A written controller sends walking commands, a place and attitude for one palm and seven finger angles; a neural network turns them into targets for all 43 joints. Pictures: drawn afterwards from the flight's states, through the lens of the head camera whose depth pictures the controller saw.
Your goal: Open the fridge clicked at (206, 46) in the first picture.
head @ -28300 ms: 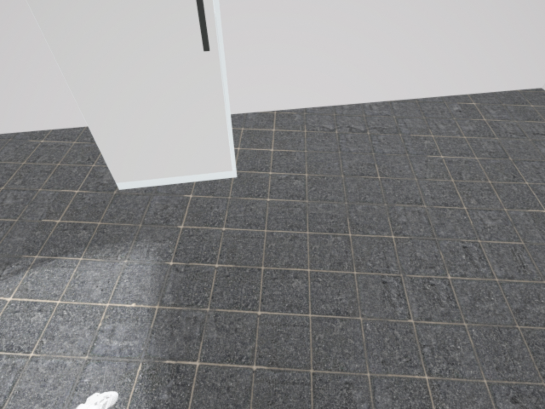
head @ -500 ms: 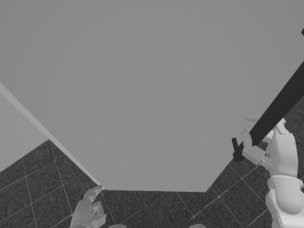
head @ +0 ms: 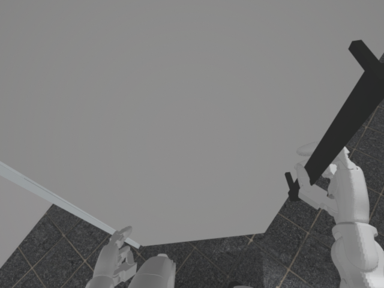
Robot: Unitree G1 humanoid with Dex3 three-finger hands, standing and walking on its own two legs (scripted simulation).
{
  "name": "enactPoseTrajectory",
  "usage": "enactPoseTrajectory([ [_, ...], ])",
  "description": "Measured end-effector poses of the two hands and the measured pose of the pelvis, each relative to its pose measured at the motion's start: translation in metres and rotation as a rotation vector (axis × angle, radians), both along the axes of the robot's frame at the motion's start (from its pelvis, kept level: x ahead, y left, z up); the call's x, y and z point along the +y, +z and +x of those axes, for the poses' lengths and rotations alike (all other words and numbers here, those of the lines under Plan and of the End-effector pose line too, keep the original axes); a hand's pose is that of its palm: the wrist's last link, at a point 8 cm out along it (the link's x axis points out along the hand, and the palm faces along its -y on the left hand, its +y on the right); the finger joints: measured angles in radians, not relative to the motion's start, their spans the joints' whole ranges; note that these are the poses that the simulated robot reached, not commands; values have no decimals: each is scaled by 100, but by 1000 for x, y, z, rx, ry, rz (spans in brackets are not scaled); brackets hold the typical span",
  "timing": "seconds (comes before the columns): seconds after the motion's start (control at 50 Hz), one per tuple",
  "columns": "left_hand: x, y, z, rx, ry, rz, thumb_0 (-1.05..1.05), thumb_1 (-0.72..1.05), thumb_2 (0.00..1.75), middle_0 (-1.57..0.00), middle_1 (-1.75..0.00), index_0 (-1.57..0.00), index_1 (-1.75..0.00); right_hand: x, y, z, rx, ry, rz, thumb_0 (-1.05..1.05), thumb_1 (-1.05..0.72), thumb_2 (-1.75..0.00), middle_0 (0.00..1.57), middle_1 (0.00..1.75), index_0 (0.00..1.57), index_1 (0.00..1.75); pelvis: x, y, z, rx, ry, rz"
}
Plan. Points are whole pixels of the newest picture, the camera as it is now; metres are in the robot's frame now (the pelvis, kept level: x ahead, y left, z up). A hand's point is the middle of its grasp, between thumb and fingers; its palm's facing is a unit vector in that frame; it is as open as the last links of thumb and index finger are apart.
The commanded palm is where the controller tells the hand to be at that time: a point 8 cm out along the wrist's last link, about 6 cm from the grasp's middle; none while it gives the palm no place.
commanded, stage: walk backward, drawing the door open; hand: right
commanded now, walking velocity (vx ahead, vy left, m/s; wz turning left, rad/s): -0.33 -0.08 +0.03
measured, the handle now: (316, 146) +0.33 -0.20 +0.12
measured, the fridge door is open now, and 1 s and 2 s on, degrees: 58 65 66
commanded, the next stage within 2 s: stop walking and hold the door back in 0.14 s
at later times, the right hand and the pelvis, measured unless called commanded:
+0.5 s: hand (307, 226) +0.21 -0.17 +0.08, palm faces +0.40 +0.88 -0.26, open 6.0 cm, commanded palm +0.18 -0.22 +0.08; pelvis -0.06 +0.09 -0.01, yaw -9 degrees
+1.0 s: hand (308, 217) +0.23 -0.17 +0.09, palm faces +0.25 +0.95 -0.17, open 5.9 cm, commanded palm +0.19 -0.21 +0.08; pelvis -0.12 +0.05 -0.01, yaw -9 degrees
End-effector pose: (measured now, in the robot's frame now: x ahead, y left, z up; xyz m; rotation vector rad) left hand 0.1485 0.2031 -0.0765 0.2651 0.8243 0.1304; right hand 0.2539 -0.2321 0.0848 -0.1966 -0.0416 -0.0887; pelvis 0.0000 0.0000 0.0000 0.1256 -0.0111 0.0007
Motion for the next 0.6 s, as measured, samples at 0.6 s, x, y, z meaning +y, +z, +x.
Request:
enactPoseTrajectory([
  [0.6,117,-16,-50,-17,-94,93,1,91,90,-20,-30,-21,-30,20,2,-79,-27,-283,-22,6,-63,-82,44,139,42,139,72,-15,-88,27,-153,-143],
])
